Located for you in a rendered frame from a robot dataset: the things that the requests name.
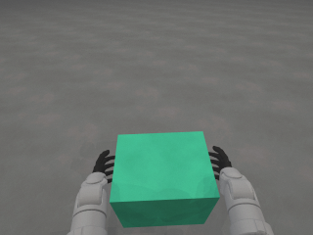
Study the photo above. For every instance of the robot right forearm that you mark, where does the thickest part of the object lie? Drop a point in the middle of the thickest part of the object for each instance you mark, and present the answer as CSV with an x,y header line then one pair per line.
x,y
242,205

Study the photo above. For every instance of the left robot hand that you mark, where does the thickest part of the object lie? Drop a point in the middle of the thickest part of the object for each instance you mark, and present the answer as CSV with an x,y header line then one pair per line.
x,y
100,165

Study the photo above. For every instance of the right robot hand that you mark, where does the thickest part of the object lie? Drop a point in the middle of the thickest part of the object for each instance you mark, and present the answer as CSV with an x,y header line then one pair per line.
x,y
222,160

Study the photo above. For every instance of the carton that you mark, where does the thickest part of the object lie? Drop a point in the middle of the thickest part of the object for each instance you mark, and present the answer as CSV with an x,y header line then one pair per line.
x,y
162,179

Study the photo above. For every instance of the robot left forearm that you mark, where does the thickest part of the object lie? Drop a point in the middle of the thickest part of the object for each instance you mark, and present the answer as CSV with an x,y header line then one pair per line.
x,y
90,208

